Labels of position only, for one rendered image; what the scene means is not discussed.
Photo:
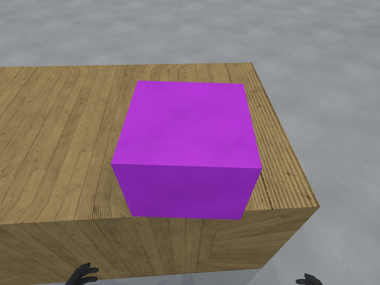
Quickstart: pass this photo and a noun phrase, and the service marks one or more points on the left robot hand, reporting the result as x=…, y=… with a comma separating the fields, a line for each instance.
x=76, y=278

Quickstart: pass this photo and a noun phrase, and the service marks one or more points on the carton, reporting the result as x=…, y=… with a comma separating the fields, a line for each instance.
x=187, y=150

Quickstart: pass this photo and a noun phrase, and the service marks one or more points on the pedestal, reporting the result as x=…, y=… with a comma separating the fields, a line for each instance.
x=61, y=205

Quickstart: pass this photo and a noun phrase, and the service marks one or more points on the right robot hand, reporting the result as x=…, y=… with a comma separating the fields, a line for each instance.
x=310, y=280

